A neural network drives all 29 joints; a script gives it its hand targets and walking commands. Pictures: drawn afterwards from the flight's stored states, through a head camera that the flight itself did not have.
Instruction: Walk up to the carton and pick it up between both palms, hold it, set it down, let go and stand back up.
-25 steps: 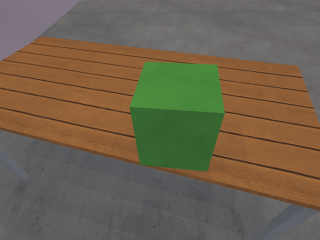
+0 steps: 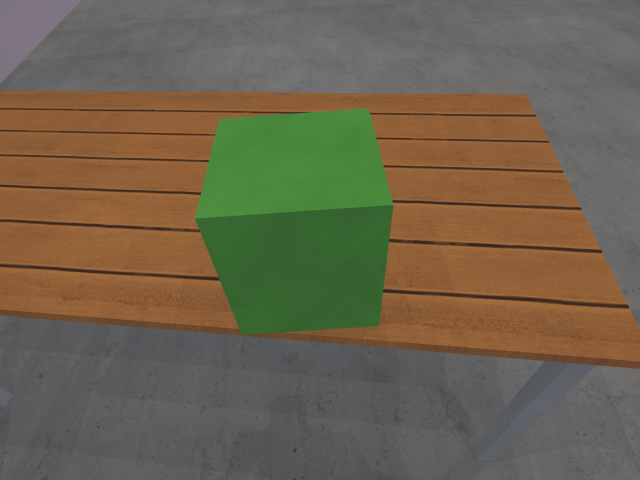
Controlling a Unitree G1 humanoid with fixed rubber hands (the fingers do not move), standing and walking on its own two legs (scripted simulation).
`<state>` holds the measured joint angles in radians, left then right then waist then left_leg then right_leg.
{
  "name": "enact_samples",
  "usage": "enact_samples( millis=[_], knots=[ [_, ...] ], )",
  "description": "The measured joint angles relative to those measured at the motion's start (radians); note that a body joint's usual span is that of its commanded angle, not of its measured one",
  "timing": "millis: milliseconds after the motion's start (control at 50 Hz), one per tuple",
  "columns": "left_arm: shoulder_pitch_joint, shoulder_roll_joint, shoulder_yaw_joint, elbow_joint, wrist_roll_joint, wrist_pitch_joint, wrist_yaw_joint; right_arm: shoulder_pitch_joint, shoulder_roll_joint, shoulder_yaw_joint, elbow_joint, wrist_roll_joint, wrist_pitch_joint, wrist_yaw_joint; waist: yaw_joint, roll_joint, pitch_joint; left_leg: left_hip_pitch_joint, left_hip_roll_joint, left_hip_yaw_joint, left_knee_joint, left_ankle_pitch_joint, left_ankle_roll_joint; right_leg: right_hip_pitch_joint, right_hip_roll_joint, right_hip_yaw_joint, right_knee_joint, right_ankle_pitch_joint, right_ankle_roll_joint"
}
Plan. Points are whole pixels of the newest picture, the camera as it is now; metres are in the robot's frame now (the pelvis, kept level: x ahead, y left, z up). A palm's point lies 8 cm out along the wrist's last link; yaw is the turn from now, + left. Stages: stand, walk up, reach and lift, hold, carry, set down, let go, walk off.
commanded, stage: walk up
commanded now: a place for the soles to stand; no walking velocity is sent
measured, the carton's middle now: (302, 226) +0.46 +0.06 +0.06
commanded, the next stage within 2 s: reach and lift in 1.40 s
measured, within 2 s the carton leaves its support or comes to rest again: neither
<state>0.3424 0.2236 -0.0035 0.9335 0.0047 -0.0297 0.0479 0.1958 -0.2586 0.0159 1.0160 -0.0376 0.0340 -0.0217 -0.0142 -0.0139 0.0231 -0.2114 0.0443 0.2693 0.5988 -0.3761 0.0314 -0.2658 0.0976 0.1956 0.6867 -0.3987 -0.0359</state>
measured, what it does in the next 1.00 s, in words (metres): stands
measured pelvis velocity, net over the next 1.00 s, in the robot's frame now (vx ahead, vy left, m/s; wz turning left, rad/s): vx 0.00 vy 0.00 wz -0.12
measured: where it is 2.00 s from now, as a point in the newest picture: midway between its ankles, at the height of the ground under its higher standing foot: outside the picture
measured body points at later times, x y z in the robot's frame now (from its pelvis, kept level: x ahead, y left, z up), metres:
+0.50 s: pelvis +0.02 +0.00 +0.01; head +0.03 +0.00 +0.46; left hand +0.08 +0.25 -0.13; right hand +0.02 -0.25 -0.14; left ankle -0.03 +0.09 -0.72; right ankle +0.01 -0.10 -0.72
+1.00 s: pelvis +0.00 +0.00 +0.01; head +0.01 -0.01 +0.46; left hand +0.06 +0.24 -0.14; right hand -0.02 -0.25 -0.15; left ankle -0.03 +0.09 -0.72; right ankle +0.01 -0.10 -0.72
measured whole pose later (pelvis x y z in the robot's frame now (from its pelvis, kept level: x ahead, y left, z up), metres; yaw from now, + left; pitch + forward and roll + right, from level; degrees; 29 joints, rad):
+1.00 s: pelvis +0.00 +0.00 +0.01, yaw -7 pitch -2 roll +1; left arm 0.28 0.22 -0.05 1.04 0.00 -0.02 0.05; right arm 0.26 -0.23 0.03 1.09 -0.01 0.03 -0.02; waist 0.00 -0.01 0.04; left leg -0.09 0.04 0.28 0.46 -0.33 0.02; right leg -0.24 0.08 0.15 0.56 -0.27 -0.03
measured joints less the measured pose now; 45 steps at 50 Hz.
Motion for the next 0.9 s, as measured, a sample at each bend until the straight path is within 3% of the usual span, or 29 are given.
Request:
enact_samples(
  millis=[160,260,300,340,400,520,680,900],
  knots=[
    [-0.009,0.016,-0.002,-0.008,0.001,0.004,0.002,0.009,0.009,0.006,-0.020,0.007,-0.019,0.002,0.003,-0.014,-0.014,0.011,-0.020,0.004,-0.034,0.007,0.009,-0.009,-0.009,0.017,-0.003,0.006,0.009],
    [-0.017,0.017,-0.001,-0.025,0.015,0.015,0.001,0.027,0.010,0.004,-0.016,0.001,-0.026,-0.006,0.018,-0.017,0.008,0.047,-0.010,0.043,-0.032,-0.008,0.007,-0.050,-0.042,-0.058,0.063,-0.009,0.014],
    [-0.015,0.013,-0.001,-0.028,0.018,0.013,-0.005,0.035,0.006,0.007,-0.012,0.002,-0.023,-0.003,0.020,-0.013,0.023,0.063,0.000,0.059,-0.017,-0.023,0.000,-0.037,-0.055,-0.068,0.008,0.062,0.008],
    [-0.017,0.003,-0.002,-0.022,0.011,0.009,-0.009,0.040,0.001,0.012,-0.004,0.008,-0.012,0.004,0.012,0.011,0.031,0.067,0.025,0.048,0.001,-0.032,-0.011,-0.019,-0.035,-0.079,-0.005,0.055,0.005],
    [-0.015,-0.004,-0.008,-0.015,-0.006,0.007,-0.008,0.046,0.001,0.019,0.001,0.018,0.005,0.010,0.008,0.027,0.020,0.064,0.015,-0.007,-0.019,-0.024,-0.019,-0.008,-0.016,-0.077,-0.042,0.057,0.001],
    [-0.048,0.001,-0.024,0.008,-0.004,-0.001,-0.003,0.049,0.017,0.023,0.037,0.023,-0.014,0.011,0.005,0.007,0.018,0.108,-0.002,-0.005,-0.133,0.030,-0.010,0.027,-0.018,-0.061,-0.136,0.108,0.005],
    [-0.087,0.003,-0.032,0.043,-0.001,0.007,0.005,0.051,0.021,0.012,0.051,0.024,-0.004,0.007,0.004,-0.014,0.017,0.123,-0.007,0.003,-0.134,0.030,-0.009,0.031,-0.021,-0.053,-0.120,0.102,0.005],
    [-0.076,-0.004,-0.046,0.089,-0.004,0.006,0.004,0.059,0.031,0.014,0.067,0.024,-0.001,0.008,0.008,0.000,0.010,0.122,-0.006,0.007,-0.140,0.041,-0.009,0.028,-0.020,-0.049,-0.128,0.117,0.005]
  ],
)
